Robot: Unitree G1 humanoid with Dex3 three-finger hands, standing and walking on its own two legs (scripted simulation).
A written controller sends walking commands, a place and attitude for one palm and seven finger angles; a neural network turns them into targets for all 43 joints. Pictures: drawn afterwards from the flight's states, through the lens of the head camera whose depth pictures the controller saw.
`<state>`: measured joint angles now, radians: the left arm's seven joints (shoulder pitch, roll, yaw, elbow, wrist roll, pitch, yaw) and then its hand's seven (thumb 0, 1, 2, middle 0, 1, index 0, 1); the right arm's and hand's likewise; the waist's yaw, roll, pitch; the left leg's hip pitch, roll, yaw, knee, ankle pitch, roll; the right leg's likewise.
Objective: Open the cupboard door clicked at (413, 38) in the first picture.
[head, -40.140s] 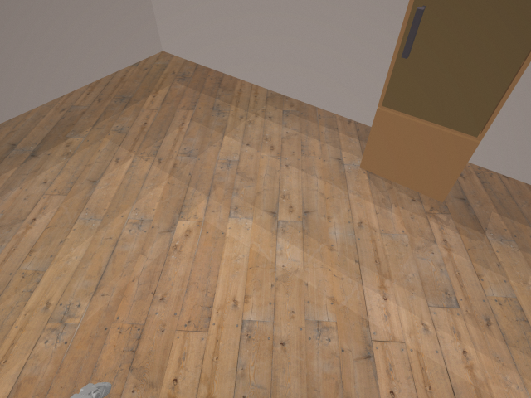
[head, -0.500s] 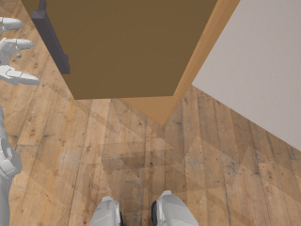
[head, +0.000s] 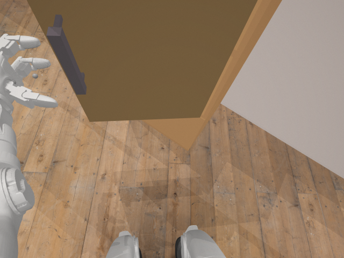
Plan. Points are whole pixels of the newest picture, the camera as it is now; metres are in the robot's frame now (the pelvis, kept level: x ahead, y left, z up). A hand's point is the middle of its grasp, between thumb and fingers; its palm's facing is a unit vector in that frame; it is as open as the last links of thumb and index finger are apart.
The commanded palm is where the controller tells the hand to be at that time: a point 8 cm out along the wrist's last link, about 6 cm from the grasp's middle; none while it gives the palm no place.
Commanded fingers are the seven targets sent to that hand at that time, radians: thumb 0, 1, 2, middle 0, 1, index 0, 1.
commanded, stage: move the hooked fingers beside the handle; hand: left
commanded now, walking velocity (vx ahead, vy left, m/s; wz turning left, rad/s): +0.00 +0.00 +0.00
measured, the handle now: (71, 59) +0.55 +0.19 +0.07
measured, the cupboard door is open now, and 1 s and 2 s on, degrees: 40 40 39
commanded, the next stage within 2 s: slide the fingers in behind the handle in 0.30 s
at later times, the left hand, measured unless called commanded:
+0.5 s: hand (36, 76) +0.50 +0.26 +0.07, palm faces +0.00 -1.00 +0.00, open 14.0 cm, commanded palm +0.48 +0.29 +0.07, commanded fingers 0.00 -0.50 0.30 -0.30 -1.20 -0.30 -1.20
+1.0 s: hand (48, 76) +0.50 +0.24 +0.06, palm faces +0.04 -1.00 +0.00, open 14.1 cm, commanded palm +0.48 +0.26 +0.07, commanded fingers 0.00 -0.50 0.30 -0.30 -1.20 -0.30 -1.20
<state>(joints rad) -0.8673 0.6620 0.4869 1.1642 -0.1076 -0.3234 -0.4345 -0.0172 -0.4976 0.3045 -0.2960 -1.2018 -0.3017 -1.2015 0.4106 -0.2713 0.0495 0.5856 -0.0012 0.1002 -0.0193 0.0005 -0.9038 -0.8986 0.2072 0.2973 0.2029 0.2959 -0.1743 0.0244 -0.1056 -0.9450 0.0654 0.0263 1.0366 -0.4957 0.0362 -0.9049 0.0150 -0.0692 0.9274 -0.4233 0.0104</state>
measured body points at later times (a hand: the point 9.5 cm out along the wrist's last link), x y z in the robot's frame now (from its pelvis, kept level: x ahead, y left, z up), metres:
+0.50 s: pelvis -0.01 +0.00 -0.01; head +0.15 +0.03 +0.41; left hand +0.49 +0.31 +0.07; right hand -0.01 -0.28 -0.11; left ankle -0.01 +0.09 -0.67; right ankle +0.00 -0.13 -0.67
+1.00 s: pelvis +0.00 +0.00 -0.01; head +0.14 +0.03 +0.42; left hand +0.49 +0.29 +0.07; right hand -0.01 -0.26 -0.11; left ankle -0.01 +0.09 -0.67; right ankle +0.00 -0.13 -0.67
